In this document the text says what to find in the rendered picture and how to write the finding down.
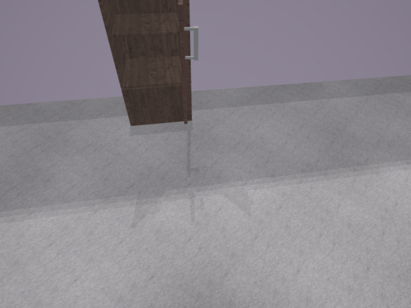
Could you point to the handle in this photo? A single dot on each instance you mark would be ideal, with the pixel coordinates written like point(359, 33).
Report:
point(195, 36)

